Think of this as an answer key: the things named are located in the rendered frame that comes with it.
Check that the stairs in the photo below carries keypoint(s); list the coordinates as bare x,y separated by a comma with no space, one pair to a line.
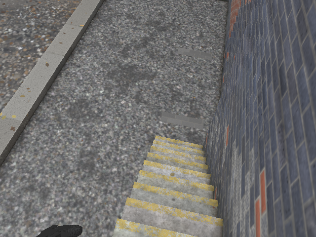
172,196

